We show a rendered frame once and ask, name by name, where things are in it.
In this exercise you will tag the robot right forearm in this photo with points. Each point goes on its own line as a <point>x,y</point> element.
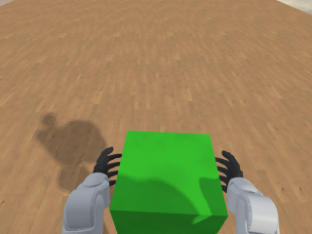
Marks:
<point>254,212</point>

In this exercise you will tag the carton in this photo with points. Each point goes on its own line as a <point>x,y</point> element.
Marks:
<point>168,183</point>

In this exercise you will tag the robot left forearm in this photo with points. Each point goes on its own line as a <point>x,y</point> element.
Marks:
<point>83,211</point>

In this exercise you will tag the left robot hand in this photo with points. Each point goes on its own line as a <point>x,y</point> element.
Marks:
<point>103,167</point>

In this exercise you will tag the right robot hand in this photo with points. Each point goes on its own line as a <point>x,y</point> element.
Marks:
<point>233,169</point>

